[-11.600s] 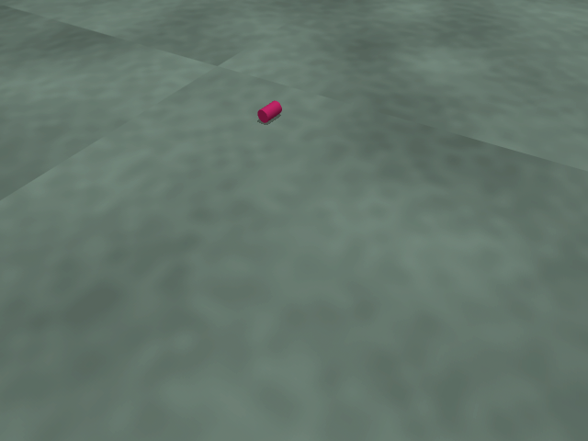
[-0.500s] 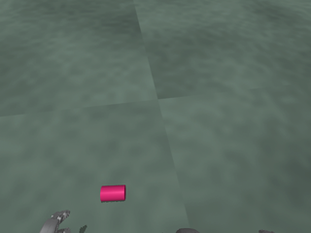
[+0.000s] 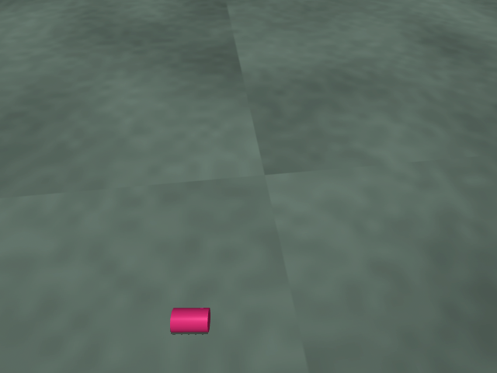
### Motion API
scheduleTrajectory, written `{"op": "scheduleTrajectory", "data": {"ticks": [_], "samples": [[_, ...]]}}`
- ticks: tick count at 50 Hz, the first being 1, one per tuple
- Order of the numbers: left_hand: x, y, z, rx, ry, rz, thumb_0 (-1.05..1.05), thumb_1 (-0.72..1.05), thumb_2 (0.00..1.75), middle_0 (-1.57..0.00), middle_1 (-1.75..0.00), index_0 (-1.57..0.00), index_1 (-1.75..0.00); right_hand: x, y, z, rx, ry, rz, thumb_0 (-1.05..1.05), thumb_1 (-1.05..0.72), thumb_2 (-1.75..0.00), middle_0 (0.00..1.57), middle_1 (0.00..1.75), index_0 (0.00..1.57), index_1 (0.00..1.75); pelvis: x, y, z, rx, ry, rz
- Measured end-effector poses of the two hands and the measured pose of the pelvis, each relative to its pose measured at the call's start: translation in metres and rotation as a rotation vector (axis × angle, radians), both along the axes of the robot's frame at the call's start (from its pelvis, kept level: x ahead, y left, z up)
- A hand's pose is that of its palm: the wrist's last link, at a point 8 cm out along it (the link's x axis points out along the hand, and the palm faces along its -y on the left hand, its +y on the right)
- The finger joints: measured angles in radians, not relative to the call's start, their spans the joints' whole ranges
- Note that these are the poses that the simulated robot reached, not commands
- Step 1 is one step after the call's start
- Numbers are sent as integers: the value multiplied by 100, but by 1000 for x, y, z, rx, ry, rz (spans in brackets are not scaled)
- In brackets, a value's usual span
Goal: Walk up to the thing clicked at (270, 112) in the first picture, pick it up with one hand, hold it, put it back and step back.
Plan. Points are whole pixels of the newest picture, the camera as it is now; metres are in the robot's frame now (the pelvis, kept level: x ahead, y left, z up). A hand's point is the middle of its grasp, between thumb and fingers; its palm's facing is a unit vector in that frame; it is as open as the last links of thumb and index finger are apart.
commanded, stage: walk up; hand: left
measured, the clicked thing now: (190, 319) +0.42 +0.24 -0.73
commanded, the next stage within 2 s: stand in 0.50 s
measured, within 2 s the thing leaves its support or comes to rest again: neither
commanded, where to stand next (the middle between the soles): +0.04 -0.02 m, yaw +1 degrees
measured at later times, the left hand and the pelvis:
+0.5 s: hand out of the picture +0.09 +0.25 -0.15, palm faces +0.03 -0.95 -0.31, open 7.4 cm; pelvis +0.01 +0.00 +0.00, yaw +1 degrees
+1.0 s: hand out of the picture +0.09 +0.26 -0.15, palm faces +0.00 -0.94 -0.35, open 7.4 cm; pelvis +0.01 +0.00 +0.01, yaw +1 degrees
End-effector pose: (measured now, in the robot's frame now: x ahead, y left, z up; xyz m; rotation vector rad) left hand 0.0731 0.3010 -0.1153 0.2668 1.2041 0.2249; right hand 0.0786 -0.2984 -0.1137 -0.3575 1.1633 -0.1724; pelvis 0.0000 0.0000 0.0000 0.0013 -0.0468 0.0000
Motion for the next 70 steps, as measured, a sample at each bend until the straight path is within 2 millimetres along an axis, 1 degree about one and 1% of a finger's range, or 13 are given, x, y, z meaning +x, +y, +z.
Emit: {"op": "scheduleTrajectory", "data": {"ticks": [8,19,42,58,70], "samples": [[-2,-1,-3,-15,13,10,1,91,90,-21,-30,-20,-30,4,2,3,-6,8,4,0,-91,-89,21,30,21,30,2,2,2,-1,5,3],[2,-3,-5,-23,28,10,1,91,90,-21,-30,-20,-30,5,3,3,-11,25,-8,0,-91,-89,21,30,21,30,5,3,3,-2,11,7],[10,0,7,27,17,-16,1,91,90,-21,-30,-20,-30,12,9,-6,38,50,-12,0,-91,-89,21,30,21,30,14,2,5,0,7,11],[6,-3,3,23,33,-25,1,91,90,-21,-30,-20,-30,4,0,-3,20,72,-26,0,-91,-89,21,30,21,30,14,-1,5,0,12,10],[6,-3,3,22,29,-30,1,91,90,-21,-30,-20,-30,4,1,-2,19,65,-31,0,-91,-89,21,30,21,30,14,0,5,-3,7,7]]}}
